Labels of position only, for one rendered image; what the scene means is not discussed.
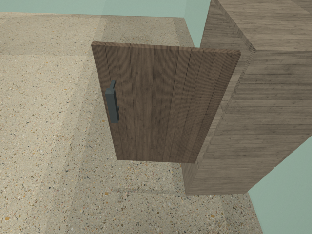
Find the cupboard door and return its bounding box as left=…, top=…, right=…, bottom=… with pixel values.
left=91, top=41, right=241, bottom=164

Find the handle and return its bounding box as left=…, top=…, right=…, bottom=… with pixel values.
left=105, top=80, right=119, bottom=123

